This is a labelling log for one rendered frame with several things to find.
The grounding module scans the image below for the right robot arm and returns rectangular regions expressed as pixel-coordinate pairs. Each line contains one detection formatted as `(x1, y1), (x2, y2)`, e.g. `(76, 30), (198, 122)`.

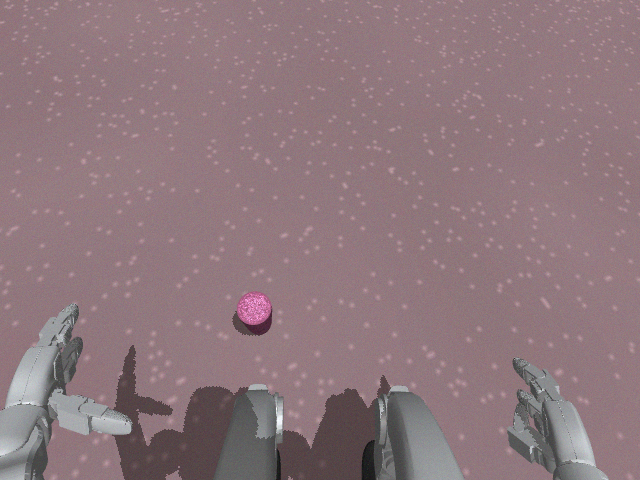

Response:
(553, 463), (609, 480)

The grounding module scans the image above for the right robot hand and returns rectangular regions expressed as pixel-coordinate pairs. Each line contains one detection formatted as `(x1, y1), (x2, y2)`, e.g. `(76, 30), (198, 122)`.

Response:
(507, 357), (597, 474)

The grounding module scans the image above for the left robot hand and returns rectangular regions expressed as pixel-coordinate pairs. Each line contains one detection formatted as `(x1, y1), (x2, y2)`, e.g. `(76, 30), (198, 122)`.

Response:
(4, 303), (133, 435)

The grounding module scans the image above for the cup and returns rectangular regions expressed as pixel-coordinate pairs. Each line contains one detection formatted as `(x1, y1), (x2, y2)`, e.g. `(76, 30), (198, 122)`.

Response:
(237, 291), (272, 335)

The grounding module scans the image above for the left robot arm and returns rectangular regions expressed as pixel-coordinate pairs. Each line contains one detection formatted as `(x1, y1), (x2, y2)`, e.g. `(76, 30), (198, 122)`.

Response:
(0, 404), (52, 480)

